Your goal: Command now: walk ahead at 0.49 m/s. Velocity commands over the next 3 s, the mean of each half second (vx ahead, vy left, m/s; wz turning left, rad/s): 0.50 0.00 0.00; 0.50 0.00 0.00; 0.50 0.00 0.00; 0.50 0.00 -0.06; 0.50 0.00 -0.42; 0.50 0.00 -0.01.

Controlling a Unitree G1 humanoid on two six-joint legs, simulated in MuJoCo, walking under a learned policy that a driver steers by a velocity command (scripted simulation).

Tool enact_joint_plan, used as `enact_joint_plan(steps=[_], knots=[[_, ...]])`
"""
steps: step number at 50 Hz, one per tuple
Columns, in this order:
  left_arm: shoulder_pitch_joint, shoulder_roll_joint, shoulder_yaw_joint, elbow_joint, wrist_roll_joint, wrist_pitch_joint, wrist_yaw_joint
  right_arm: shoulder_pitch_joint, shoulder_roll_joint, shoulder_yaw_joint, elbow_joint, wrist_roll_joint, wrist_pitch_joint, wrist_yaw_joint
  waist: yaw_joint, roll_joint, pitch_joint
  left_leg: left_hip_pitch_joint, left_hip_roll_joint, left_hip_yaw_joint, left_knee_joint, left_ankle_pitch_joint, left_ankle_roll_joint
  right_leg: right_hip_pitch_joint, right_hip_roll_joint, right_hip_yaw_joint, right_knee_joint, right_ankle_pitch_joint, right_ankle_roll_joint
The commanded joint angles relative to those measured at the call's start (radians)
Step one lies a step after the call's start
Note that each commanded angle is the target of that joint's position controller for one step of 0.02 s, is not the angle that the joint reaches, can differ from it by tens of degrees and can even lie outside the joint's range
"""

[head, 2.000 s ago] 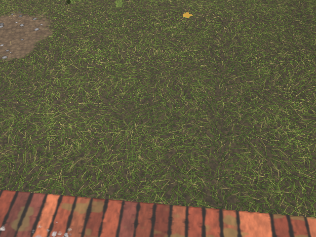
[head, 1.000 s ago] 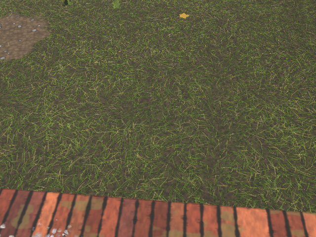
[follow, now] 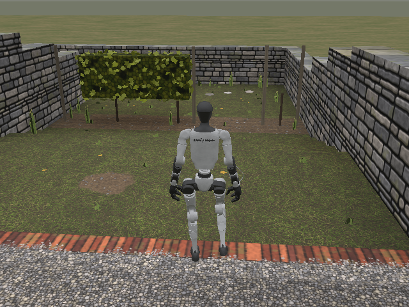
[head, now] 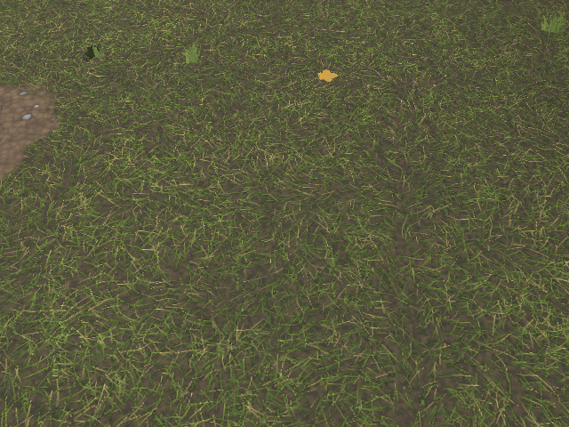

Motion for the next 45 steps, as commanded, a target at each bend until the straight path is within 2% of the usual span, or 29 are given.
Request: enact_joint_plan(steps=[1,4,5,6,7,10,11,13,14,17,19,21,22,23,24,25,26,27,28,29,30,31,32,33,35,38,41,43,45], knots=[[0.081,-0.036,-0.018,-0.042,0.003,0.019,0.004,-0.002,-0.014,0.003,-0.049,-0.006,-0.049,0.014,0.044,0.061,0.041,-0.087,0.282,-0.25,-0.275,0.111,0.192,-0.053,-0.061,0.016,-0.114,0.105,0.014],[-0.054,-0.017,-0.02,-0.11,0.016,0.033,-0.018,0.074,-0.044,0.006,-0.034,-0.029,-0.044,0.059,0.029,0.066,0.032,-0.199,0.216,-0.146,-0.243,0.196,0.175,0.043,-0.023,-0.053,-0.275,0.357,0.022],[0.009,-0.013,-0.025,-0.089,0.027,0.029,-0.039,0.077,-0.07,0.006,-0.041,-0.052,-0.043,0.064,0.056,0.086,0.027,-0.255,0.203,-0.129,-0.172,0.209,0.165,0.108,-0.006,-0.05,-0.142,0.476,0.025],[0.033,0.01,-0.021,-0.081,0.03,0.026,-0.046,0.102,-0.051,0.013,-0.041,-0.061,-0.039,0.062,0.06,0.081,0.017,-0.207,0.227,-0.146,-0.125,0.22,0.17,0.046,-0.009,-0.041,-0.118,0.478,0.026],[-0.056,0.04,-0.016,-0.12,0.031,0.02,-0.035,0.228,-0.009,0.021,0.011,-0.061,-0.043,0.021,-0.004,0.035,0.038,0.121,0.283,-0.241,-0.04,0.142,0.182,-0.319,-0.072,0.121,-0.266,0.609,0.025],[-0.26,0.007,-0.031,-0.179,0.011,0.017,-0.006,0.542,0.025,0.044,0.128,-0.065,-0.03,-0.028,-0.12,0.061,0.062,0.522,0.351,-0.36,0.101,0.063,0.194,-0.717,-0.104,0.136,-0.475,0.686,0.067],[-0.282,0.003,-0.041,-0.169,0.017,0.015,-0.014,0.496,0.053,0.059,0.097,-0.042,-0.021,-0.028,-0.127,0.022,0.053,0.358,0.276,-0.277,0.142,0.003,0.17,-0.557,-0.107,0.08,-0.621,0.87,0.049],[-0.271,-0.025,-0.048,-0.182,0.028,0.028,-0.038,0.413,0.057,0.084,0.052,-0.05,-0.005,0.015,-0.084,0.094,0.091,-0.154,0.208,-0.216,0.095,-0.1,0.164,-0.099,-0.056,-0.038,-0.526,0.998,0.013],[-0.27,0.006,-0.042,-0.196,0.026,0.036,-0.046,0.386,0.043,0.085,0.035,-0.049,-0.007,0.026,-0.07,0.078,0.12,-0.242,0.222,-0.234,0.105,-0.157,0.165,-0.033,-0.052,-0.031,-0.483,0.956,0.012],[-0.344,0.051,-0.035,-0.238,0.028,0.05,-0.031,0.444,0.02,0.093,0.023,-0.024,-0.03,0.001,-0.101,0.047,0.152,-0.02,0.247,-0.298,0.229,-0.204,0.136,-0.14,-0.074,0.001,-0.61,0.818,0.021],[-0.427,0.036,-0.046,-0.247,0.023,0.048,-0.037,0.521,-0.01,0.083,0.038,-0.004,-0.014,-0.027,-0.163,0.051,0.186,0.121,0.24,-0.316,0.291,-0.2,0.109,-0.167,-0.082,-0.018,-0.784,0.769,0.033],[-0.426,0.026,-0.051,-0.217,0.03,0.049,-0.038,0.554,-0.022,0.081,0.053,-0.001,0.016,-0.033,-0.172,0.056,0.195,0.16,0.241,-0.337,0.325,-0.133,0.081,-0.067,-0.097,-0.017,-0.907,0.806,0.042],[-0.438,0.126,0.006,-0.215,-0.212,0.03,-0.036,0.333,-0.108,0.016,0.02,0.087,0.055,-0.065,-0.124,0.029,0.22,0.081,0.238,-0.316,0.512,0.067,0.058,-0.005,-0.045,0.041,-0.88,0.651,0.059],[-0.18,0.147,0.015,-0.143,-0.214,0.021,-0.024,0.336,-0.098,0.02,0.018,0.082,0.066,-0.066,-0.01,-0.009,0.046,0.046,0.217,-0.256,0.762,0.107,0.043,0.262,-0.051,0.005,-0.909,0.815,0.039],[0.086,0.174,0.035,-0.049,-0.17,0.025,-0.015,0.365,-0.036,0.028,0.053,0.077,0.053,-0.053,0.091,-0.052,-0.093,-0.121,0.131,-0.176,1.067,-0.12,-0.013,0.599,-0.063,-0.053,-0.841,0.981,0.038],[0.355,0.174,0.034,0.041,-0.123,0.036,-0.014,0.372,0.025,0.032,0.071,0.095,0.034,-0.037,0.198,-0.183,-0.255,-0.424,-0.013,-0.115,1.551,-0.735,-0.088,0.989,-0.169,0.003,-0.619,1.32,-0.025],[0.354,0.242,0.043,0.057,-0.104,0.032,-0.003,0.432,0.027,0.041,0.023,0.142,0.004,-0.021,0.171,-0.337,-0.394,-0.73,0.034,-0.238,1.786,-0.774,-0.097,1.247,-0.277,0.106,-0.364,1.419,-0.125],[0.345,0.231,0.048,0.041,-0.101,0.045,0.002,0.365,-0.024,0.035,-0.042,0.153,-0.02,-0.012,0.209,-0.324,-0.509,-0.873,0.077,-0.26,1.825,-0.707,-0.104,1.283,-0.325,0.24,-0.435,1.139,-0.216],[0.326,0.214,0.049,0.073,-0.107,0.05,0.002,0.243,-0.029,0.037,-0.114,0.159,-0.02,-0.02,0.187,-0.2,-0.472,-0.963,0.116,-0.183,1.786,-0.626,-0.1,1.161,-0.357,0.359,-0.618,0.656,-0.276],[0.203,0.2,0.044,0.079,-0.101,0.057,0.018,0.157,0.013,0.044,-0.158,0.142,-0.006,-0.049,0.117,-0.019,-0.351,-0.965,0.154,-0.078,1.8,-0.473,-0.112,0.919,-0.361,0.445,-0.788,0.38,-0.275],[0.091,0.19,0.032,0.03,-0.074,0.04,0.018,0.149,0.027,0.047,-0.157,0.124,0.008,-0.055,0.059,0.102,-0.256,-0.886,0.201,-0.13,1.673,-0.341,-0.103,0.678,-0.419,0.494,-0.811,0.337,-0.309],[-0.014,0.15,0.017,0.016,-0.076,0.03,0.013,0.13,0.058,0.054,-0.154,0.091,0.032,-0.058,0.005,0.153,-0.152,-0.803,0.223,-0.146,1.641,-0.341,-0.099,0.426,-0.412,0.449,-0.808,0.388,-0.292],[-0.084,0.063,-0.011,0.016,-0.089,0.009,0.007,0.069,0.06,0.048,-0.173,0.096,0.049,-0.055,-0.029,0.091,-0.015,-0.825,0.26,-0.211,1.438,-0.242,-0.059,0.269,-0.34,0.346,-0.823,0.297,-0.191],[-0.179,0.064,-0.019,-0.003,-0.088,0.003,0.016,0.024,0.055,0.048,-0.208,0.091,0.054,-0.055,-0.065,0.016,0.105,-0.658,0.262,-0.184,1.078,-0.153,-0.066,-0.002,-0.214,0.154,-0.919,0.236,-0.123],[-0.137,0.111,-0.01,0.0,-0.063,-0.006,0.048,-0.016,-0.016,0.018,-0.216,0.049,0.029,-0.054,-0.053,-0.048,0.067,-0.355,0.225,-0.14,0.634,0.137,-0.103,-0.113,-0.073,0.003,-0.938,0.321,-0.107],[-0.077,0.232,0.035,0.011,-0.112,-0.009,0.067,-0.155,-0.023,0.023,-0.266,0.065,0.02,-0.022,-0.017,-0.041,0.015,-0.261,0.187,-0.132,0.354,0.273,-0.108,0.077,-0.13,0.047,-0.98,0.441,-0.136],[0.026,0.2,0.052,0.051,-0.129,0.015,0.062,-0.284,-0.066,0.016,-0.307,0.071,0.03,0.0,0.04,0.019,0.056,-0.381,0.177,-0.12,0.221,0.192,-0.053,0.336,-0.188,0.069,-0.93,0.411,-0.115],[0.084,0.185,0.056,0.069,-0.118,0.031,0.051,-0.305,-0.087,0.004,-0.316,0.064,0.028,0.009,0.051,0.032,0.041,-0.336,0.149,-0.081,0.174,0.104,-0.021,0.419,-0.18,0.059,-0.859,0.434,-0.088],[0.081,0.164,0.047,0.062,-0.1,0.041,0.042,-0.097,-0.16,-0.036,-0.251,0.058,0.028,0.008,-0.039,0.041,-0.102,-0.017,0.112,-0.05,0.195,0.154,0.023,0.376,-0.071,-0.034,-0.57,0.608,-0.044]])
Next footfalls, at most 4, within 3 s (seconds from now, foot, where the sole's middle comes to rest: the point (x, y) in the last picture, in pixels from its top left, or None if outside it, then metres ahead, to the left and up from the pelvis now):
0.48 right None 0.46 -0.21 -0.96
0.90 left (266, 363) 0.74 0.05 -0.96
1.46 right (334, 271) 1.05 -0.18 -0.96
2.02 left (257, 202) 1.35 0.07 -0.96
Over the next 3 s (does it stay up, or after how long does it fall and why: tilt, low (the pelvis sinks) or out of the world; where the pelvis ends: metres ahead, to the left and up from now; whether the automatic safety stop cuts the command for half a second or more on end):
stays up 1.66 -0.18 -0.18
